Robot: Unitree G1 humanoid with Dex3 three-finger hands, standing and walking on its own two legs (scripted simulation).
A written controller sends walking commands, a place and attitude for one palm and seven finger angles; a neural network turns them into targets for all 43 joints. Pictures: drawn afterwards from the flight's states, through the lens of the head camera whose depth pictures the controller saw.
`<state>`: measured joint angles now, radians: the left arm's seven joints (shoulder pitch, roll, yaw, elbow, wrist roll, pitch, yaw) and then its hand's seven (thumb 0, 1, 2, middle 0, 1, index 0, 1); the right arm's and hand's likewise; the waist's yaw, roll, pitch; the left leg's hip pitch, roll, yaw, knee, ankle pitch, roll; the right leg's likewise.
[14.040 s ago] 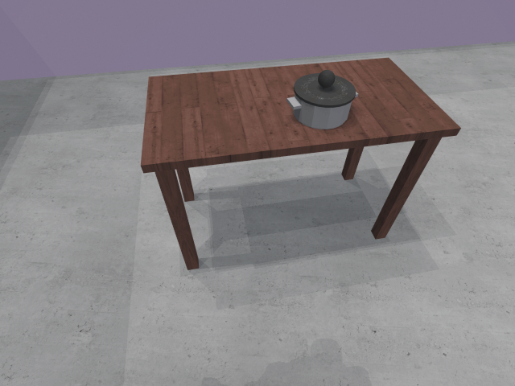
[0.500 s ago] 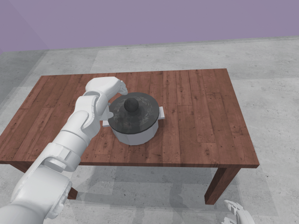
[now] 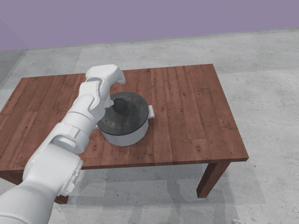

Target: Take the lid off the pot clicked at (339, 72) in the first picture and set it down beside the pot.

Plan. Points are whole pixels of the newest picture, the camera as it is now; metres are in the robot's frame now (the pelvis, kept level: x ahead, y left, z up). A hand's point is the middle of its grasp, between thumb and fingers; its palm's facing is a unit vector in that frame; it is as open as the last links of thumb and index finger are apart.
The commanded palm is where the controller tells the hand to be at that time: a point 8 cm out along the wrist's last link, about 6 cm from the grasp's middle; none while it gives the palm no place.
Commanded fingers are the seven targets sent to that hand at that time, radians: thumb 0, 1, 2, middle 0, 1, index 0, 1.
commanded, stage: move the open hand above the knob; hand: left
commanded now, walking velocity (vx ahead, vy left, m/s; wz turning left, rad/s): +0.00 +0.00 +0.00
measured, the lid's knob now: (119, 105) +0.49 +0.09 +0.01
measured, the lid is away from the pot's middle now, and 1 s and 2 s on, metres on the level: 0.00 0.00 0.00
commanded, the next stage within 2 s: lower the open fingers around the knob in 0.50 s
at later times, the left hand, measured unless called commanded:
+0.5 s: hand (109, 93) +0.46 +0.10 +0.10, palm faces -0.31 -0.04 -0.95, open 10.3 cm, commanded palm +0.45 +0.10 +0.16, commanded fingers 0.00 -0.29 1.36 -0.81 -0.08 -0.81 -0.08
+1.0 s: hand (112, 98) +0.47 +0.10 +0.07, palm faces -0.34 -0.04 -0.94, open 10.3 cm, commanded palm +0.46 +0.10 +0.13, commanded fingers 0.00 -0.29 1.36 -0.81 -0.08 -0.81 -0.08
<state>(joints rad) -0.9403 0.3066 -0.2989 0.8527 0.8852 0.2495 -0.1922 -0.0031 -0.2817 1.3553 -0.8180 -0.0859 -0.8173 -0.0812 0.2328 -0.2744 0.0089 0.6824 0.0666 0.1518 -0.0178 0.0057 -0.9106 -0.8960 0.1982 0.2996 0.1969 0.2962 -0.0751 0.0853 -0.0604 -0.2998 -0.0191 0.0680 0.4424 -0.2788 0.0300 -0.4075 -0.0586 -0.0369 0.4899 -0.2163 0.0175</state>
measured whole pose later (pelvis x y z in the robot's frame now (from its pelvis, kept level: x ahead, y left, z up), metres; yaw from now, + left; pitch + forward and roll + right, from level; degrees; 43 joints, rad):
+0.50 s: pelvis +0.00 +0.00 +0.00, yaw +0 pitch +8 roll +1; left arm -1.00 0.27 -0.33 0.92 0.88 0.25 -0.19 0.00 -0.28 1.36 -0.82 -0.09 -0.82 -0.08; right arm 0.20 -0.26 0.02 0.69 0.07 0.12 -0.03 0.00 -0.91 -0.90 0.20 0.30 0.20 0.30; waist -0.07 0.08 -0.06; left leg -0.31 -0.03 0.07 0.45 -0.28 0.04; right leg -0.42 -0.07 -0.04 0.49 -0.22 0.02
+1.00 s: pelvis +0.00 +0.00 +0.00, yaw +0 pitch +10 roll +1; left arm -0.97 0.26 -0.32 0.96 0.89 0.24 -0.14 0.00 -0.28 1.36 -0.82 -0.09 -0.82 -0.08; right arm 0.22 -0.26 0.01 0.70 0.06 0.12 -0.03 0.00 -0.91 -0.90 0.20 0.30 0.20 0.30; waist -0.07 0.07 -0.06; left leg -0.34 -0.02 0.07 0.46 -0.29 0.03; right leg -0.44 -0.06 -0.03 0.49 -0.22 0.02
